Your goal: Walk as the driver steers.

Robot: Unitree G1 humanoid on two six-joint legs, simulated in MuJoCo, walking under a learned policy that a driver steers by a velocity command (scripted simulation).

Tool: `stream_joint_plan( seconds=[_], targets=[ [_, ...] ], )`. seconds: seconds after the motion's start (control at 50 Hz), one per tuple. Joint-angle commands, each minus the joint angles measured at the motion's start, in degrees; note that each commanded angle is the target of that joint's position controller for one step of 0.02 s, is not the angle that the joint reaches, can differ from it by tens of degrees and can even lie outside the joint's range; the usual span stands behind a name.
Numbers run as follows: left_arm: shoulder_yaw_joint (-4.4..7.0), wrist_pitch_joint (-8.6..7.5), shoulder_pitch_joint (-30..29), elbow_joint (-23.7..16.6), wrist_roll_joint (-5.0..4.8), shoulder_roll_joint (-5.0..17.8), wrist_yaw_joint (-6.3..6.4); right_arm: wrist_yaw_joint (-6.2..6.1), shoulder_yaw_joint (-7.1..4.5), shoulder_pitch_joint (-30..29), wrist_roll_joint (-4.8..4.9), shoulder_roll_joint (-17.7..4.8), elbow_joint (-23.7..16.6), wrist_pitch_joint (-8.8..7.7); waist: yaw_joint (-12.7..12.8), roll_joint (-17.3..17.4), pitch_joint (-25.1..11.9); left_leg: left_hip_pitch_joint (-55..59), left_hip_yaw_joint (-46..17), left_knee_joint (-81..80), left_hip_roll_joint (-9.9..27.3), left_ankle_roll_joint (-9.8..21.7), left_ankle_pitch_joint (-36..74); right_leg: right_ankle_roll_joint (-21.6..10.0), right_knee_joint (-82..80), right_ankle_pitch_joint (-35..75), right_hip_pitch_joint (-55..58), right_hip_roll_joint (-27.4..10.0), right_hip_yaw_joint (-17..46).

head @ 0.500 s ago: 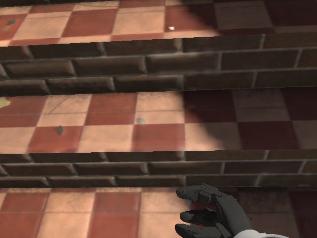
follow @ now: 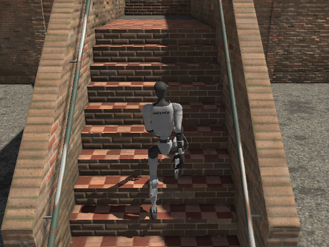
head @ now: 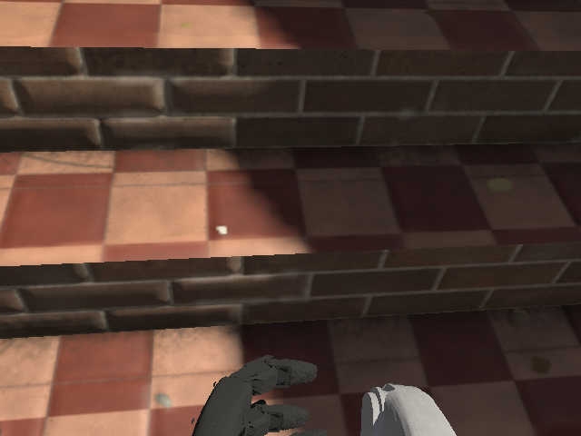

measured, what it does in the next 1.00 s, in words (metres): climbs, turning left: right foot 0.20 m higher, then left foot 0.20 m higher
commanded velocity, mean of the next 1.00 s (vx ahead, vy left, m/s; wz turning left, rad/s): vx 0.50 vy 0.00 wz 0.34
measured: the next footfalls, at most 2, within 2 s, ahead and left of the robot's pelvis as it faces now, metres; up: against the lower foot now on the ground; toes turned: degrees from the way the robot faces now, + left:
right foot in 0.06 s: +0.20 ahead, -0.13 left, +0.20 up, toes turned -5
left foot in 0.62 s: +0.43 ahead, +0.21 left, +0.40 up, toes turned +29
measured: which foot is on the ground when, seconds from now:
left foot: down 0.00-0.08, up 0.10-0.60, down 0.62-1.00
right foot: up 0.00-0.04, down 0.06-0.66, up 0.68-1.00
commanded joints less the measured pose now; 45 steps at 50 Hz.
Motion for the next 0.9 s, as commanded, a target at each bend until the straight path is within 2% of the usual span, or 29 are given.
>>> stream_joint_plan(
  seconds=[0.02,0.04,0.06,0.08,0.1,0.12,0.14,0.16,0.2,0.22,0.26,0.32,0.36,0.44,0.48,0.52,0.56,0.58,0.6,0.62,0.64,0.66,0.68,0.7,0.72,0.74,0.78,0.86,0.9],
  targets=[
    [3.49,-2.47,-11.0,-9.2,-0.28,4.7,-0.65,-0.49,-2.00,8.7,0.06,-11.5,2.5,-0.70,7.0,14.5,-6.6,-4.4,-4.2,-5.1,8.0,12.7,78.4,-3.8,-25.1,-16.3,40.8,8.2,-7.4],
    [6.86,-2.43,0.7,-6.7,0.23,10.3,-0.01,-0.01,-2.87,7.7,-1.32,-14.6,2.4,-1.79,12.5,20.8,-11.6,4.7,-5.0,4.6,10.1,12.7,104.8,-5.8,-28.4,-20.3,47.1,9.2,-1.7],
    [9.59,-2.43,15.2,-3.7,1.31,16.3,0.24,-0.41,-4.35,-0.9,-1.00,-19.7,0.2,-2.67,20.8,23.3,-16.5,5.6,-7.0,17.1,11.1,12.1,111.2,-7.6,-34.2,-23.8,55.8,5.6,9.3],
    [11.80,-1.90,27.5,0.3,2.87,21.5,-0.06,0.52,-4.77,-5.3,-0.93,-18.6,-3.1,-4.09,22.9,7.9,-25.9,-10.3,-5.6,34.7,6.0,12.1,99.8,-11.7,-44.7,-19.5,75.2,-5.0,30.3],
    [14.31,0.77,35.3,4.7,3.34,26.3,1.88,2.54,-3.97,-8.7,-1.06,-10.7,-5.4,-5.36,22.6,-11.3,-27.9,-30.3,-7.8,54.9,-3.9,10.5,40.7,-16.9,-75.6,-29.5,88.3,-15.3,59.3],
    [14.07,2.38,33.4,6.5,3.53,23.5,3.39,5.04,-3.99,-16.7,-1.86,-7.2,-8.3,-5.89,21.9,-12.3,-26.4,-40.8,-18.0,89.7,-9.3,8.2,14.0,-17.0,-87.1,-42.5,82.6,-19.4,75.7],
    [11.82,3.18,25.6,9.3,1.70,16.9,3.53,6.49,-3.10,-24.9,-0.60,-2.0,-15.8,-5.30,15.0,-11.1,-13.5,-50.7,-19.5,104.8,-7.6,8.7,11.9,-11.7,-85.1,-41.1,70.9,-18.4,64.9],
    [10.35,3.25,20.2,11.6,2.29,9.2,3.32,6.55,-2.06,-28.1,0.37,-0.2,-20.1,-4.11,10.3,-5.5,-0.9,-56.1,-17.0,106.2,-5.9,9.9,12.8,-9.1,-79.9,-36.5,58.7,-17.1,47.2],
    [8.15,1.95,17.6,17.8,3.25,-0.5,2.41,5.18,-1.49,-20.2,0.52,-1.3,-21.4,-1.13,2.5,-0.3,7.7,-58.6,-15.9,113.1,-4.5,12.7,13.0,-2.1,-75.7,-20.8,49.1,-13.5,26.5],
    [8.26,1.62,16.0,19.1,3.50,-0.8,1.80,4.88,-0.68,-16.8,1.19,-0.2,-21.2,-0.52,-0.5,-0.6,8.5,-59.6,-15.1,112.3,-4.0,13.4,12.8,0.4,-77.8,-14.9,47.8,-11.1,17.5],
    [9.02,1.03,15.1,18.4,3.80,3.2,0.65,3.99,0.60,-14.4,1.33,0.7,-21.1,0.28,-3.2,-0.6,8.1,-61.5,-14.8,110.1,-3.3,12.2,17.1,1.2,-80.5,-4.1,47.3,-9.8,6.0],
    [8.58,0.82,15.7,17.5,4.97,6.6,0.95,1.46,0.45,-20.8,0.97,-2.3,-22.1,1.99,-1.8,-1.4,9.2,-65.1,-9.2,116.8,-5.6,7.7,20.4,-2.4,-86.2,-1.4,45.6,-8.8,-1.9],
    [9.00,0.27,21.3,18.0,3.47,9.8,1.37,1.08,0.71,-23.1,0.42,-2.6,-23.3,1.93,0.2,-1.9,8.9,-72.9,-9.7,115.2,-3.9,6.5,19.7,-2.5,-86.2,-0.6,54.5,-9.3,-2.3],
    [10.20,1.02,34.1,18.3,3.62,12.8,2.89,2.66,1.12,-35.7,1.55,-4.0,-28.5,0.43,8.0,-1.0,7.3,-88.9,-9.1,114.1,-0.9,4.9,15.5,-2.8,-87.5,-1.6,75.3,-13.0,-0.1],
    [10.90,1.40,38.5,18.3,2.57,13.7,3.90,3.18,2.23,-44.7,2.42,-3.2,-33.4,0.64,10.9,-3.7,8.1,-90.7,-4.4,106.2,2.1,3.9,11.5,-3.5,-93.8,-5.4,77.5,-13.9,1.1],
    [12.08,1.52,37.1,17.8,2.27,16.3,5.40,4.18,3.26,-48.5,1.75,-3.6,-36.6,1.43,10.6,-5.0,7.9,-81.6,3.2,95.0,5.3,3.1,7.4,-4.6,-101.9,-0.6,75.7,-13.2,-3.3],
    [12.62,2.54,38.2,19.9,-0.70,16.8,6.24,5.39,4.95,-55.1,3.46,-1.8,-39.0,1.45,9.9,-5.6,9.5,-61.3,8.0,74.5,6.9,5.7,-1.9,-4.8,-108.4,18.9,72.1,-12.4,-9.2],
    [12.30,2.40,39.4,21.4,-1.63,17.2,5.59,5.72,3.98,-51.5,3.67,-3.2,-37.6,1.57,8.2,-4.2,4.7,-43.9,17.1,68.9,0.6,8.1,-4.6,-5.3,-102.5,50.9,69.8,-10.5,-13.3],
    [12.84,1.43,40.1,21.3,-0.90,21.5,5.33,5.51,2.03,-43.9,2.17,-5.1,-36.0,1.35,4.6,-12.9,-0.3,-34.6,17.9,71.6,-5.4,9.8,-11.5,-7.6,-92.8,98.1,74.9,-13.0,-12.0],
    [14.28,1.35,38.0,19.8,-0.45,27.0,5.21,5.41,-1.10,-30.7,1.09,-11.9,-33.4,1.27,-2.0,-20.5,-8.1,-28.3,13.4,60.9,-8.8,12.9,-17.3,-7.2,-80.4,113.9,84.4,-12.8,-9.9],
    [15.13,0.17,33.5,16.5,0.28,29.6,4.75,5.41,-3.97,-21.1,-0.32,-18.7,-32.1,1.91,-6.5,-19.4,-15.5,-15.5,0.2,50.6,-8.0,15.4,-14.3,-5.3,-66.6,107.2,81.6,-11.8,-6.6],
    [14.67,-2.09,29.6,11.6,0.09,25.4,3.16,3.50,-6.90,-11.6,-0.01,-25.4,-29.3,3.78,-7.5,-3.7,-21.6,3.6,-31.0,33.4,2.6,21.0,-19.2,-1.8,-46.8,81.2,58.5,-5.5,-2.3],
    [13.69,-3.93,27.5,12.8,0.22,19.0,1.07,1.42,-8.65,-9.0,-0.54,-30.5,-25.2,4.98,-4.3,11.9,-27.4,11.0,-61.6,3.5,11.7,23.0,-34.7,1.2,-15.5,12.2,44.4,8.7,5.1],
    [14.65,-4.92,26.7,13.5,-1.48,14.3,-0.50,0.86,-6.69,-8.7,-2.33,-25.0,-22.5,4.03,-1.1,8.0,-27.6,6.7,-63.3,-0.8,15.4,14.4,-31.3,0.0,9.9,8.9,39.1,8.8,20.8],
    [13.22,-4.38,16.5,6.5,-1.86,9.8,-0.77,1.74,-4.77,-10.2,-2.80,-18.3,-19.8,3.35,0.8,6.9,-17.4,-2.7,-53.5,4.1,15.1,10.0,-28.7,-2.4,22.2,9.1,31.0,9.6,22.0],
    [11.78,-4.02,9.5,1.5,-0.87,6.2,-0.39,2.60,-3.71,-10.7,-1.72,-12.5,-15.8,1.90,2.9,1.2,-4.5,-11.5,-40.4,9.9,12.6,7.6,-23.7,-4.9,27.8,6.9,21.5,9.0,20.8],
    [8.43,-4.05,13.3,-0.5,0.24,0.1,-0.52,4.41,-1.52,-13.4,-1.89,-4.1,-10.9,-0.32,9.0,-2.3,1.0,-16.2,-23.3,15.8,8.2,2.0,-8.8,-9.2,30.7,11.4,14.4,9.2,26.1],
    [7.06,-1.43,20.2,1.8,-2.59,2.5,0.49,5.20,-0.13,-18.3,-4.89,-3.3,-9.8,-0.61,14.3,1.8,4.2,-21.1,-2.4,11.9,6.5,-2.2,8.2,-7.2,33.2,16.6,5.1,10.1,20.8],
    [5.86,0.13,16.5,0.1,-2.57,0.3,1.17,5.46,0.55,-16.0,-4.26,-4.8,-7.0,-0.91,14.9,4.7,6.0,-20.9,0.6,9.1,6.7,-4.1,6.6,-7.1,40.7,17.5,-4.5,9.6,17.9]
  ],
)
Velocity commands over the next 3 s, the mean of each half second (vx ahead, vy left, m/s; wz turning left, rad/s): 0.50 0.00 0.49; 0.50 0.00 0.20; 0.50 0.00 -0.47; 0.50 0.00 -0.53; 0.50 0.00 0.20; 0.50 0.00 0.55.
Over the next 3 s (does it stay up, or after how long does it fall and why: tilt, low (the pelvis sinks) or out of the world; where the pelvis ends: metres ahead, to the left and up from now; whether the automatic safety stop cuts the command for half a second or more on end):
stays up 1.37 0.04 1.17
